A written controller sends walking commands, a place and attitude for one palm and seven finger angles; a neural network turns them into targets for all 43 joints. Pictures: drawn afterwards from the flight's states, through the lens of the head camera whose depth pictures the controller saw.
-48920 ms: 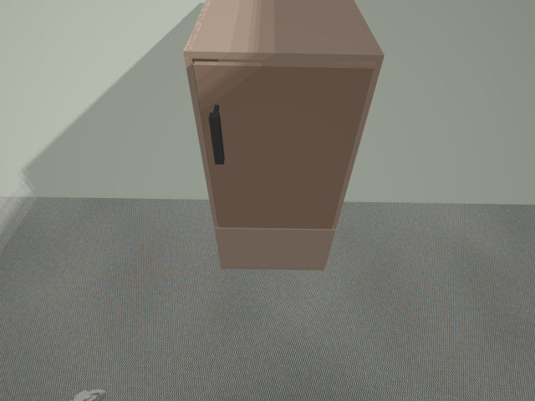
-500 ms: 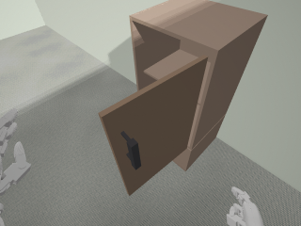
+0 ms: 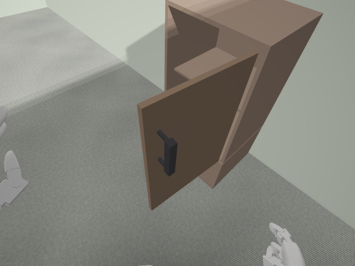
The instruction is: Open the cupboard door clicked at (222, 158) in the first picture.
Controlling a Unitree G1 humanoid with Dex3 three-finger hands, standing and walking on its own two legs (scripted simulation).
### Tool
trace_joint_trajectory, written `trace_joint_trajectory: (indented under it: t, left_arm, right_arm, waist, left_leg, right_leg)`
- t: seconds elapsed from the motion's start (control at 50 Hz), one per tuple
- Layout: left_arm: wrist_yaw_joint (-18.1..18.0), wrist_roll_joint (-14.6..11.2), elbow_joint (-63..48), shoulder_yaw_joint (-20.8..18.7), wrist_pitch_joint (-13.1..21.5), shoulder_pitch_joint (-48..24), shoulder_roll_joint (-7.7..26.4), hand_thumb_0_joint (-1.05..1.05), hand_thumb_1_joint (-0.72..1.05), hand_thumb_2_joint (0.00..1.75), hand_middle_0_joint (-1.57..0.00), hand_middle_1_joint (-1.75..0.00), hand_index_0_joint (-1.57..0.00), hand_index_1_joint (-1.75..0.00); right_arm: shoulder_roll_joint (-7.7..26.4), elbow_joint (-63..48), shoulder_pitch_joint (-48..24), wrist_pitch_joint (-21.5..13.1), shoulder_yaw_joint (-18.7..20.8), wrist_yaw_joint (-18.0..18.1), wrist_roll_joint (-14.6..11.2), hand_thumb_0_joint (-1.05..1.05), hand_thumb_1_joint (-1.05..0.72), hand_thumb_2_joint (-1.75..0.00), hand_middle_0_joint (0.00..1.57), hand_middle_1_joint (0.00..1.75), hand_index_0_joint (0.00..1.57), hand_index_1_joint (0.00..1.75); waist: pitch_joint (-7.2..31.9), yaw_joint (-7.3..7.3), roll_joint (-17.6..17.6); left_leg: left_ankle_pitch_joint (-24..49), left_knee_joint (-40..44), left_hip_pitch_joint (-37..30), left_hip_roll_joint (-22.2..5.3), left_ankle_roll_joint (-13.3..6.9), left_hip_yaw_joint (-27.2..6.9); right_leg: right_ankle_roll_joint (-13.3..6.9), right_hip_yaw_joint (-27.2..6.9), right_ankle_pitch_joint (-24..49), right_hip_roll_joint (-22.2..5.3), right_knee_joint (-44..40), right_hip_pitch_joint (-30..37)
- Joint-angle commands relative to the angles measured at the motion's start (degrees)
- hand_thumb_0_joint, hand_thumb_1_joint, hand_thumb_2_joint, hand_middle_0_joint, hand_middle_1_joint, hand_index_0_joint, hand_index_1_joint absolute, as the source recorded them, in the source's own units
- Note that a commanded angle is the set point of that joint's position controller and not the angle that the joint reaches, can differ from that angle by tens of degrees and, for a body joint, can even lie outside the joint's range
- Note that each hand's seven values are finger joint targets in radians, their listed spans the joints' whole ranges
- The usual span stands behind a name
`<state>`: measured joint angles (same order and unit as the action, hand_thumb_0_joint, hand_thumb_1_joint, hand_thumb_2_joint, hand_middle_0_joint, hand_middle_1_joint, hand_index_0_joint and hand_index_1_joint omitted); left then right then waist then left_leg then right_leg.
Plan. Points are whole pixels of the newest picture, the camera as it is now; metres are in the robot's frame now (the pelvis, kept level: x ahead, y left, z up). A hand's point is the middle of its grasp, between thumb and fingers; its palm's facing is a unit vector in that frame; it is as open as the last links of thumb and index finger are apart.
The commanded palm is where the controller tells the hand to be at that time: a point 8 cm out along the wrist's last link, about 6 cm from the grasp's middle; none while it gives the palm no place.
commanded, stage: step back with the hand held close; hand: left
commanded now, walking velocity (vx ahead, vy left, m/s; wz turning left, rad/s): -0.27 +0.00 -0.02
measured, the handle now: (165, 153) +0.40 +0.06 -0.01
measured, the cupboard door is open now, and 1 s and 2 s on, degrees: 84 84 84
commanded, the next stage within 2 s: stop stepping back and stand still in 0.48 s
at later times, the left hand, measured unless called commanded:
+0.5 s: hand (21, 246) +0.12 +0.22 +0.17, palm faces +0.31 -0.77 -0.56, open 7.4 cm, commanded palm +0.06 +0.25 +0.19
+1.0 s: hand out of the picture -0.02 +0.22 +0.17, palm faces +0.48 -0.79 -0.38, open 7.4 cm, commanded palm -0.08 +0.26 +0.19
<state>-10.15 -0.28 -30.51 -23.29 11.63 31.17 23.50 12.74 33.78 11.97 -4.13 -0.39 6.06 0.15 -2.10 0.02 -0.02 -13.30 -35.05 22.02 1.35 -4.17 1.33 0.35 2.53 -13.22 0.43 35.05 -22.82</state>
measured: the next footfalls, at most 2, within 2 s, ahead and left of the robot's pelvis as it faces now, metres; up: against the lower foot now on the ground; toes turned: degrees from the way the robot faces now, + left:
right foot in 0.20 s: -0.09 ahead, -0.13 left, +0.00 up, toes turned +0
left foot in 0.56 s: -0.08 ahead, +0.07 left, +0.00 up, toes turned +1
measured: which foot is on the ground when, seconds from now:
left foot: down 0.00-0.34, up 0.36-0.54, down 0.56-0.82, up 0.84-1.00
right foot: up 0.00-0.18, down 0.20-1.00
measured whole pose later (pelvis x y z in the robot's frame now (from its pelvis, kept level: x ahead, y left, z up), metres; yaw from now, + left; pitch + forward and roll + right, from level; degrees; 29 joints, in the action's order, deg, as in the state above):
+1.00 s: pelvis -0.22 -0.04 +0.01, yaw +1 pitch +0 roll +0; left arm -9.9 -0.9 -26.0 -21.7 9.6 29.4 21.1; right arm 12.5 38.6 16.2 -6.1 -0.7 5.6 0.7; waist 3.3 -0.1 -2.2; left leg -23.2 -35.4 16.3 -1.0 -1.9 2.6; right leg -2.2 3.6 -14.7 -0.2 30.5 -16.7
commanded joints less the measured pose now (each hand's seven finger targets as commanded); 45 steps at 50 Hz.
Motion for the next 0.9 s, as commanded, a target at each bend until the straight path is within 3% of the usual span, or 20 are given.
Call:
trace_joint_trajectory:
  t: [0.0, 0.08, 0.16, 0.2, 0.26, 0.28, 0.32, 0.34, 0.38, 0.48, 0.5, 0.52, 0.54, 0.58, 0.62, 0.66, 0.74, 0.78, 0.82, 0.88]
  left_arm:
    - [-1.05, 0.38, -13.17, -9.76, 4.22, -2.14, 11.26, 0.00, 0.90, 0.90, -0.20, -0.30, -0.20, -0.30]
    - [0.04, -0.75, -11.48, -6.65, 4.51, -0.21, 8.74, 0.00, 0.90, 0.90, -0.20, -0.30, -0.20, -0.30]
    - [1.19, -1.56, -12.02, -6.89, 4.67, -1.02, 10.52, 0.00, 0.90, 0.90, -0.20, -0.30, -0.20, -0.30]
    - [1.78, -2.30, -13.52, -6.75, 4.11, -1.36, 10.53, 0.00, 0.90, 0.90, -0.20, -0.30, -0.20, -0.30]
    - [2.06, -3.39, -15.41, -10.29, 2.90, 2.92, 13.24, 0.00, 0.90, 0.90, -0.20, -0.30, -0.20, -0.30]
    - [2.16, -4.05, -15.85, -10.91, 2.59, 4.02, 13.59, 0.00, 0.90, 0.90, -0.20, -0.30, -0.20, -0.30]
    - [1.94, -4.65, -13.36, -13.07, 2.31, 5.66, 15.68, 0.00, 0.90, 0.90, -0.20, -0.30, -0.20, -0.30]
    - [1.62, -4.49, -11.02, -13.45, 2.05, 6.12, 15.46, 0.00, 0.90, 0.90, -0.20, -0.30, -0.20, -0.30]
    - [1.33, -3.80, -9.38, -12.70, 0.96, 6.41, 14.45, 0.00, 0.90, 0.90, -0.20, -0.30, -0.20, -0.30]
    - [0.17, -1.10, -9.94, -7.76, 0.44, -1.18, 12.42, 0.00, 0.90, 0.90, -0.20, -0.30, -0.20, -0.30]
    - [0.09, -1.30, -11.62, -7.22, 0.71, -1.58, 12.74, 0.00, 0.90, 0.90, -0.20, -0.30, -0.20, -0.30]
    - [-0.10, -1.43, -12.51, -7.92, 1.19, -1.20, 13.69, 0.00, 0.90, 0.90, -0.20, -0.30, -0.20, -0.30]
    - [0.09, -1.58, -13.97, -8.62, 1.82, 0.06, 14.03, 0.00, 0.90, 0.90, -0.20, -0.30, -0.20, -0.30]
    - [0.32, -2.18, -15.48, -9.83, 1.93, 6.53, 13.66, 0.00, 0.90, 0.90, -0.20, -0.30, -0.20, -0.30]
    - [0.56, -1.78, -19.54, -9.88, 2.19, 6.69, 13.49, 0.00, 0.90, 0.90, -0.20, -0.30, -0.20, -0.30]
    - [-0.26, -2.15, -19.75, -11.67, 1.78, 6.94, 14.33, 0.00, 0.90, 0.90, -0.20, -0.30, -0.20, -0.30]
    - [-0.70, -2.42, -10.80, -10.29, 0.64, 4.76, 12.21, 0.00, 0.90, 0.90, -0.20, -0.30, -0.20, -0.30]
    - [-0.23, -2.49, -8.04, -9.11, 1.18, -0.09, 11.99, 0.00, 0.90, 0.90, -0.20, -0.30, -0.20, -0.30]
    - [-0.12, -2.28, -7.37, -6.71, 0.21, -1.97, 10.67, 0.00, 0.90, 0.90, -0.20, -0.30, -0.20, -0.30]
    - [-0.30, -1.18, -6.29, -5.21, 0.67, -7.74, 10.14, 0.00, 0.90, 0.90, -0.20, -0.30, -0.20, -0.30]
  right_arm:
    - [6.71, -9.47, -6.06, -4.42, 3.24, 0.26, 1.01, 0.00, -0.90, -0.90, 0.20, 0.30, 0.20, 0.30]
    - [6.92, -6.99, -5.31, -5.58, 2.94, -0.90, 1.65, 0.00, -0.90, -0.90, 0.20, 0.30, 0.20, 0.30]
    - [7.42, -4.37, -5.15, -5.63, 3.38, -1.97, 2.04, 0.00, -0.90, -0.90, 0.20, 0.30, 0.20, 0.30]
    - [7.16, -4.88, -6.18, -4.94, 3.40, -2.83, 1.48, 0.00, -0.90, -0.90, 0.20, 0.30, 0.20, 0.30]
    - [6.85, -6.95, -8.33, -3.45, 3.40, -3.49, 1.01, 0.00, -0.90, -0.90, 0.20, 0.30, 0.20, 0.30]
    - [6.39, -8.26, -9.50, -2.74, 3.34, -3.51, 0.43, 0.00, -0.90, -0.90, 0.20, 0.30, 0.20, 0.30]
    - [4.93, -9.66, -10.15, -1.18, 2.99, -3.12, -1.59, 0.00, -0.90, -0.90, 0.20, 0.30, 0.20, 0.30]
    - [5.02, -9.54, -11.22, -0.81, 3.27, -2.81, -2.11, 0.00, -0.90, -0.90, 0.20, 0.30, 0.20, 0.30]
    - [2.76, -9.24, -11.16, -0.01, 1.84, -2.25, -0.81, 0.00, -0.90, -0.90, 0.20, 0.30, 0.20, 0.30]
    - [4.79, -7.41, -10.74, 0.32, 1.45, 0.90, -0.22, 0.00, -0.90, -0.90, 0.20, 0.30, 0.20, 0.30]
    - [5.48, -7.41, -9.40, 0.23, 1.93, 1.30, -0.53, 0.00, -0.90, -0.90, 0.20, 0.30, 0.20, 0.30]
    - [6.52, -7.64, -8.35, 0.14, 2.71, 1.46, -0.92, 0.00, -0.90, -0.90, 0.20, 0.30, 0.20, 0.30]
    - [7.60, -8.20, -7.25, -0.18, 3.69, 0.82, -1.43, 0.00, -0.90, -0.90, 0.20, 0.30, 0.20, 0.30]
    - [6.29, -9.27, -7.35, -1.74, 4.11, -0.60, -0.43, 0.00, -0.90, -0.90, 0.20, 0.30, 0.20, 0.30]
    - [6.50, -8.91, -5.51, -3.56, 3.90, -1.79, 0.72, 0.00, -0.90, -0.90, 0.20, 0.30, 0.20, 0.30]
    - [6.45, -8.25, -4.09, -4.94, 3.79, -1.95, 0.28, 0.00, -0.90, -0.90, 0.20, 0.30, 0.20, 0.30]
    - [6.87, -7.97, -6.30, -5.12, 2.57, -1.04, 0.02, 0.00, -0.90, -0.90, 0.20, 0.30, 0.20, 0.30]
    - [6.90, -7.47, -6.77, -4.49, 2.97, -0.88, 0.95, 0.00, -0.90, -0.90, 0.20, 0.30, 0.20, 0.30]
    - [6.40, -5.28, -4.57, -3.90, 3.93, -0.41, 0.32, 0.00, -0.90, -0.90, 0.20, 0.30, 0.20, 0.30]
    - [5.48, -4.92, -4.83, -4.40, 2.23, -0.39, 0.76, 0.00, -0.90, -0.90, 0.20, 0.30, 0.20, 0.30]
  waist:
    - [7.29, -0.77, 8.28]
    - [7.46, -0.35, 10.35]
    - [15.46, -0.86, 10.85]
    - [19.98, -1.27, 10.31]
    - [21.55, -2.19, 7.69]
    - [20.46, -2.21, 3.44]
    - [15.41, -1.58, -12.65]
    - [11.01, -2.20, -13.78]
    - [10.51, -0.75, -7.64]
    - [8.32, 0.40, -3.65]
    - [10.60, 0.49, -3.19]
    - [13.56, 0.05, -0.70]
    - [17.36, -1.00, 2.86]
    - [21.42, -1.62, 13.93]
    - [17.38, -0.88, 15.90]
    - [15.49, -0.41, 9.71]
    - [4.21, 1.08, 7.24]
    - [1.35, 2.06, -1.21]
    - [2.93, 0.94, -11.41]
    - [1.64, 1.48, -6.81]
  left_leg:
    - [-11.31, 22.51, 8.84, -15.96, -3.50, -19.57]
    - [12.68, 17.91, -3.80, -13.96, -1.89, -15.56]
    - [40.44, 13.19, -21.32, -13.85, -0.96, -12.74]
    - [44.60, 11.96, -25.64, -14.30, -1.21, -11.34]
    - [32.28, 11.32, -19.13, -12.91, -0.85, -8.29]
    - [25.16, 9.27, -14.96, -10.61, 0.30, -6.25]
    - [-1.80, -5.97, -5.47, -0.89, 4.29, 0.96]
    - [-11.11, -18.80, 2.49, 1.70, 4.66, -1.38]
    - [-13.27, -21.68, 8.71, -0.80, 5.50, -2.73]
    - [-1.90, 4.01, 0.35, -1.05, 5.27, 1.12]
    - [7.14, 10.07, -3.58, -2.17, 4.85, 0.61]
    - [27.63, 12.85, -9.14, -6.15, 3.28, -1.65]
    - [43.08, 12.45, -16.71, -10.46, 1.62, -4.27]
    - [59.42, 10.75, -23.75, -17.33, -1.64, -12.00]
    - [43.36, 14.20, -16.34, -17.40, -2.23, -12.20]
    - [29.17, 14.87, -15.12, -15.11, -2.16, -10.63]
    - [-16.12, 20.34, 4.08, -9.30, 1.76, -6.68]
    - [-10.53, 6.47, -3.92, -2.72, 4.80, -2.45]
    - [-8.39, -16.75, -6.36, -0.75, 5.07, -1.28]
    - [-10.10, -12.89, -1.46, -3.93, 3.22, -0.92]
  right_leg:
    - [-0.25, -5.09, -6.50, 1.40, 10.56, 13.79]
    - [-0.90, -4.17, -6.75, 1.91, -0.62, 8.82]
    - [-0.76, -4.15, -2.97, 2.38, -5.24, 5.83]
    - [-0.69, -4.30, -3.60, 2.46, -4.63, 6.24]
    - [-0.79, -4.73, 3.12, 0.61, -7.75, 10.81]
    - [-1.18, -6.06, 11.27, -1.56, -11.04, 12.15]
    - [-2.91, -15.69, 28.39, -14.46, -18.51, 8.75]
    - [-4.53, -18.10, 31.07, -18.16, -19.01, 5.86]
    - [-8.50, -13.76, 47.24, -17.77, -12.86, 11.78]
    - [-3.12, -8.62, 57.87, -10.48, -8.11, 18.50]
    - [-1.38, -6.69, 54.32, -8.45, -6.36, 19.93]
    - [1.48, -5.27, 46.56, -5.65, -4.88, 18.54]
    - [3.07, -4.77, 30.56, -2.88, -3.24, 14.79]
    - [0.73, -4.20, -5.12, -0.05, 3.30, 5.41]
    - [-0.39, -4.17, -13.55, 0.71, 9.92, 6.12]
    - [0.19, -2.98, -10.42, 0.39, 4.69, 6.48]
    - [-0.68, -1.49, -8.79, -0.49, -12.00, 17.22]
    - [-5.24, -11.78, -19.23, -7.88, -24.10, 3.78]
    - [-10.23, -24.64, -35.47, -17.36, -29.40, -7.31]
    - [-8.60, -16.57, -26.11, -15.80, -23.80, -2.71]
